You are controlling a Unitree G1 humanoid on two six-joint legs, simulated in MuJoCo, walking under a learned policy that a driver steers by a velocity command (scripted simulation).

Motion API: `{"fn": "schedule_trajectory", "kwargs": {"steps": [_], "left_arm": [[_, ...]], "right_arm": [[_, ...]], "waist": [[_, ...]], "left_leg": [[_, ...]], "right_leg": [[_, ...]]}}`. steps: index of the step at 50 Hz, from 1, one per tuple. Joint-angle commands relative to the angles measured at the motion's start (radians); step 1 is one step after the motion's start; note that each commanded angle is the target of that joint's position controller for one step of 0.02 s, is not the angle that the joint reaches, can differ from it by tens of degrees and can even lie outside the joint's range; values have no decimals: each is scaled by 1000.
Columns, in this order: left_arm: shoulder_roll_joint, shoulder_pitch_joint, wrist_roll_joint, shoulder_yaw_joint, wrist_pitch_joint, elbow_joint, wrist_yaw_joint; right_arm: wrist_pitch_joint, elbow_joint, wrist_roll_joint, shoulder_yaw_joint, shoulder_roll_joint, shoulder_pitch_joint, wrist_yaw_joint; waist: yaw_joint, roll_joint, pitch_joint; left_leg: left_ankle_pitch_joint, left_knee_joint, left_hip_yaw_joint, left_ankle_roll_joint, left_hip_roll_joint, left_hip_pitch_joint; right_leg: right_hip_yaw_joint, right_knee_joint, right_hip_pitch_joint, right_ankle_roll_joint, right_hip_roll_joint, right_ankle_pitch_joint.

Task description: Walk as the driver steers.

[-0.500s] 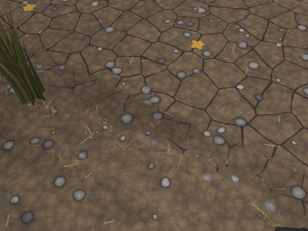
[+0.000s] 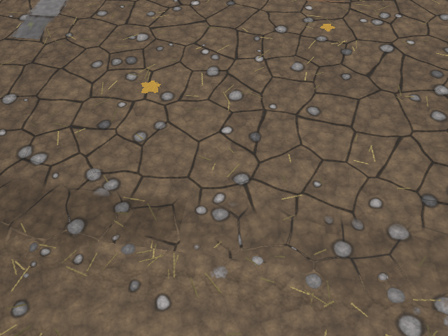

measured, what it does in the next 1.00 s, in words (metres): steps on the spot, turning right: left foot, then right foot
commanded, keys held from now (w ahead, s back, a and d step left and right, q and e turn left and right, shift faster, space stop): e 0.48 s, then no key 0.32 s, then q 0.08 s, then w+q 0.12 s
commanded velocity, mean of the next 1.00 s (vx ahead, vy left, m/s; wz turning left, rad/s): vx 0.02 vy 0.00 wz -0.36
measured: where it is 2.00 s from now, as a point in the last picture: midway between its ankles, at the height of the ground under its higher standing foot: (234, 324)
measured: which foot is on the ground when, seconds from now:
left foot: down 0.00-0.00, up 0.02-0.48, down 0.50-0.90, up 0.92-1.00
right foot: down 0.00-0.50, up 0.52-0.82, down 0.84-1.00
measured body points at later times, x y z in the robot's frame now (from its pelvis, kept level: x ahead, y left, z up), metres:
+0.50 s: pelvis +0.01 +0.00 +0.00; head +0.04 -0.01 +0.45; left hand +0.25 +0.23 -0.08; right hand +0.09 -0.32 -0.09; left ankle +0.06 +0.12 -0.73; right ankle +0.01 -0.11 -0.73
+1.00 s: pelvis +0.00 -0.02 +0.00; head +0.01 -0.03 +0.45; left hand +0.22 +0.18 -0.09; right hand +0.02 -0.31 -0.11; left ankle +0.04 +0.11 -0.71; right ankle -0.06 -0.13 -0.73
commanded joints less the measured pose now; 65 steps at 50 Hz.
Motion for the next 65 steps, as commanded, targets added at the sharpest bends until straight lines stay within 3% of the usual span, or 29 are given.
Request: {"fn": "schedule_trajectory", "kwargs": {"steps": [1, 2, 3, 5, 13, 21, 24, 25, 26, 27, 28, 30, 37, 39, 41, 42, 43, 44, 45, 46, 47, 49, 51, 53, 57, 60, 63, 64, 65], "left_arm": [[268, 125, 12, 77, -5, -57, 26], [268, 136, 48, 68, -24, -82, 14], [242, 111, 55, 61, -43, -80, 8], [174, 13, 15, 44, -52, -89, 21], [167, 28, 7, 38, -40, -113, 54], [183, 4, 3, 49, -21, -143, 40], [173, -35, -14, 47, -11, -158, 43], [144, -17, -12, 38, -10, -160, 46], [81, 52, 6, 22, -13, -152, 43], [133, 27, -2, 39, -24, -180, 45], [201, 53, 14, 60, -31, -154, 46], [177, 77, 6, 63, -18, -104, 49], [40, -7, 8, 4, -16, -130, 38], [61, 2, 1, 9, -18, -120, 35], [47, 62, 9, 7, -22, -84, 32], [72, 67, 20, 8, -23, -87, 35], [143, 100, 30, 21, -22, -95, 47], [146, 53, 45, 19, -22, -75, 43], [83, 24, 43, 8, -31, -97, 33], [99, 44, 46, 14, -36, -91, 33], [153, 84, 41, 30, -38, -84, 39], [177, 181, 29, 38, -60, -59, 51], [125, 192, 14, 26, -93, -46, 59], [101, 148, 8, 23, -108, -51, 60], [134, 83, 8, 41, -121, -59, 41], [167, 102, -12, 55, -122, -43, 22], [139, 97, -7, 44, -117, -32, 16], [85, 97, 15, 24, -120, -43, 17], [1, 74, 33, -5, -138, -139, 21]], "right_arm": [[-11, -71, -53, -7, -46, 30, 13], [-17, -107, -39, -19, -90, -77, 4], [-14, -108, -13, -31, -125, -104, -4], [-3, -71, -16, -41, -129, -61, -23], [-16, -87, -14, -29, -88, -58, -12], [-43, -100, 0, -29, -102, -55, 20], [-54, -84, 0, -35, -105, 13, 32], [-54, -77, -10, -44, -139, 42, 31], [-45, -94, -27, -51, -195, 28, 25], [-40, -89, -58, -54, -222, 26, 30], [-43, -112, -46, -41, -170, -10, 28], [-40, -125, -23, -23, -115, -66, 22], [-13, -99, -17, -12, -122, -30, 19], [-6, -88, -9, -15, -145, 0, 23], [-8, -75, 5, 2, -111, 6, 28], [-21, -59, 2, 13, -89, 50, 35], [-37, -63, -26, 25, -66, 62, 46], [-45, -67, -22, 34, -28, 82, 49], [-40, -58, -24, 31, -73, 29, 45], [-34, -69, -10, 22, -95, -23, 40], [-29, -74, 3, 17, -98, -38, 32], [-28, -118, 19, 4, -122, -102, 30], [-33, -110, 33, -4, -99, -57, 37], [-42, -101, 24, -2, -82, -43, 50], [-42, -107, 12, 19, -43, -39, 82], [-32, -122, 14, 16, -73, -19, 88], [-26, -75, 16, -19, -131, 162, 77], [-27, -41, 27, -54, -204, 313, 66], [-41, -61, 15, -78, -362, 362, 59]], "waist": [[1, -326, -135], [82, -274, -177], [76, -175, -147], [22, -114, -111], [23, -140, -133], [33, -165, -130], [-17, -155, -141], [-15, -112, -161], [37, 107, -183], [36, 300, -116], [34, 194, -107], [50, 108, -86], [-9, 194, -109], [-21, 204, -110], [18, 169, -96], [11, 129, -102], [-4, -7, -144], [-55, -191, -148], [-6, -145, -130], [31, -155, -85], [57, -191, -43], [110, -241, 83], [84, -190, 98], [67, -137, 73], [51, -116, 18], [42, -113, 14], [-56, -44, -29], [-122, 83, -98], [-91, 403, -152]], "left_leg": [[-373, 417, 36, -28, -22, -322], [-454, 596, -131, -33, -99, -409], [-377, 661, -178, -16, -81, -414], [-215, 627, -202, -6, -56, -414], [-64, 387, -224, -40, -108, -323], [-121, 128, -237, -20, -152, -135], [44, -136, -214, 12, -150, 32], [152, -184, -260, 44, -61, 145], [323, -206, -448, 130, 146, 245], [460, -227, -651, 302, 274, 188], [444, -220, -622, 342, 288, 167], [379, -187, -454, 263, 167, 156], [433, -163, -308, 258, 92, 177], [424, -150, -329, 263, 103, 174], [377, -127, -324, 221, 79, 109], [307, -128, -324, 161, 61, 36], [168, -44, -267, 92, 3, -41], [-43, -75, -192, 42, -53, 4], [-47, -38, -167, 8, -72, 41], [-80, 37, -128, 6, -118, -29], [-154, 135, -82, 13, -142, -117], [-288, 384, -149, 41, -81, -339], [-259, 523, -225, 68, -38, -503], [-170, 473, -213, 67, -17, -499], [-38, 275, -119, 45, -13, -253], [-33, 186, -75, 61, -36, -141], [-27, 98, -9, 120, -123, 139], [-52, 32, -130, 169, -87, 326], [-322, -224, -802, 370, 179, 490]], "right_leg": [[444, -197, 378, -199, -302, 613], [560, -244, 296, -359, -381, 610], [486, -263, 255, -331, -324, 495], [377, -257, 217, -221, -221, 333], [399, -248, 217, -210, -156, 253], [552, -207, 169, -218, -132, 279], [560, -148, 141, -167, -78, 296], [515, -92, 74, -119, -39, 175], [359, 114, -45, -57, 77, -161], [216, 298, -218, -4, 183, -420], [232, 483, -233, 35, 122, -389], [221, 582, -235, 72, 113, -281], [80, 194, -51, 109, 38, -217], [45, 48, 22, 100, 44, -158], [36, -250, 181, 61, 51, 69], [99, -288, 300, 31, 8, 181], [219, -231, 409, -8, -126, 429], [225, -191, 264, -90, -177, 334], [206, -229, 214, -102, -131, 56], [216, -269, 206, -94, -114, -191], [276, -325, 204, -114, -151, -380], [458, -429, 194, -201, -304, -477], [464, -439, 296, -219, -338, -413], [349, -456, 337, -188, -306, -273], [101, -442, 217, -152, -232, -38], [62, -407, 173, -152, -258, -94], [-42, -155, 52, -97, -220, 9], [-133, 170, -52, -36, -146, 96], [-88, 592, -421, 54, 49, -313]]}}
